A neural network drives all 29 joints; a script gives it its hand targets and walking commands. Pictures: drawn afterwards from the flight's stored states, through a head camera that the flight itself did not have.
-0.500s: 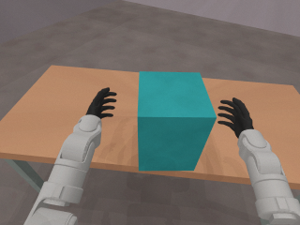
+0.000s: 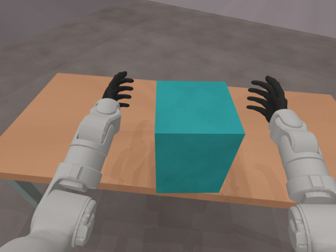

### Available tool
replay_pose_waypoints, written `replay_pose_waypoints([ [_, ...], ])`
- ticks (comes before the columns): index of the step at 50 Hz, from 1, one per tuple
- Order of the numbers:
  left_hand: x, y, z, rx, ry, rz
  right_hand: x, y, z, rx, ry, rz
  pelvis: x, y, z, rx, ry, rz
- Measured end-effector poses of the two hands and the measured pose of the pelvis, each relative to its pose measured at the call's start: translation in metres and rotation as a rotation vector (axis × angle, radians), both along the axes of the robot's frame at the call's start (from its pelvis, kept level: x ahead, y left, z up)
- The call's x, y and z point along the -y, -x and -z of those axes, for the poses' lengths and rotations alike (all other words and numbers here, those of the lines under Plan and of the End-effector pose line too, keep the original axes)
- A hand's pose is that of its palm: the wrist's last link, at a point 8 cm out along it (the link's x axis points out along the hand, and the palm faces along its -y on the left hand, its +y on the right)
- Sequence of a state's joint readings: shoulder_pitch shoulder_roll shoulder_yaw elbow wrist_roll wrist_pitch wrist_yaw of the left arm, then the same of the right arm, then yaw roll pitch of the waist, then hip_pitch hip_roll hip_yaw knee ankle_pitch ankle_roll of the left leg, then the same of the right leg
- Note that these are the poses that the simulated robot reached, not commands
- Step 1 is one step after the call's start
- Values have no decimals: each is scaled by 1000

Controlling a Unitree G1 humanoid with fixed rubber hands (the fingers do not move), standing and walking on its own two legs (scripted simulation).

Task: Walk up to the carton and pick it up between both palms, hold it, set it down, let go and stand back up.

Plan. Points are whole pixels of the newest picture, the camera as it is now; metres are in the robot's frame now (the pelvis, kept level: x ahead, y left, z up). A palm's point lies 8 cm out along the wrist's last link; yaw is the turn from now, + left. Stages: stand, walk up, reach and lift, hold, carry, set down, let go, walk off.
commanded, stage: reach and lift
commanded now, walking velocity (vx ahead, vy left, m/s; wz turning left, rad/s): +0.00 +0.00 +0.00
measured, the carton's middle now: (189, 139) +0.44 -0.04 +0.01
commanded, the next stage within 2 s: none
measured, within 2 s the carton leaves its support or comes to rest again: neither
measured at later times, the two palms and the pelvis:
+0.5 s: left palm (107, 107) +0.42 +0.17 +0.14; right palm (268, 110) +0.43 -0.22 +0.15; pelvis +0.00 +0.00 +0.00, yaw +0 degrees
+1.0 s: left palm (117, 135) +0.41 +0.16 +0.05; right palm (254, 139) +0.42 -0.22 +0.05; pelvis +0.00 -0.02 -0.01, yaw +0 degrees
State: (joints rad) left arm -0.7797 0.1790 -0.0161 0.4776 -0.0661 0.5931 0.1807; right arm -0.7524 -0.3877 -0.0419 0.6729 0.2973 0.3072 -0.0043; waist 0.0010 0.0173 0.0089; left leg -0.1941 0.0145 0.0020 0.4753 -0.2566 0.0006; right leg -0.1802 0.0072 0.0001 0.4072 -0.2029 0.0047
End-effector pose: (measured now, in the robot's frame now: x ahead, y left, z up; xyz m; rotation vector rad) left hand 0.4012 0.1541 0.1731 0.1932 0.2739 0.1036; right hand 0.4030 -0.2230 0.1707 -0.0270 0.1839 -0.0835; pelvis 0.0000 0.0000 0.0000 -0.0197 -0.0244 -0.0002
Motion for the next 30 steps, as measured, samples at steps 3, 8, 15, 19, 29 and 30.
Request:
replay_pose_waypoints([
  [3,0,-8,-9,2,-12,-11,-1,-7,-3,-13,-11,-1,0,-2,0,-18,0,0],
  [8,-1,-21,-19,3,-23,-18,-3,-17,-8,-19,-20,3,-1,-4,0,-29,1,1],
  [15,-9,-27,-1,-28,-12,-28,-3,-23,0,-53,-19,28,-3,-5,0,-41,4,1],
  [19,-15,-25,12,-30,-8,-35,-2,-25,5,-47,-19,35,-4,-5,-1,-59,5,1],
  [29,-23,-15,56,-66,-20,-27,2,-17,48,-111,-60,51,-3,0,0,-83,4,2],
  [30,-23,-14,62,-67,-17,-26,1,-16,55,-121,-62,50,-2,1,0,-89,3,2],
])
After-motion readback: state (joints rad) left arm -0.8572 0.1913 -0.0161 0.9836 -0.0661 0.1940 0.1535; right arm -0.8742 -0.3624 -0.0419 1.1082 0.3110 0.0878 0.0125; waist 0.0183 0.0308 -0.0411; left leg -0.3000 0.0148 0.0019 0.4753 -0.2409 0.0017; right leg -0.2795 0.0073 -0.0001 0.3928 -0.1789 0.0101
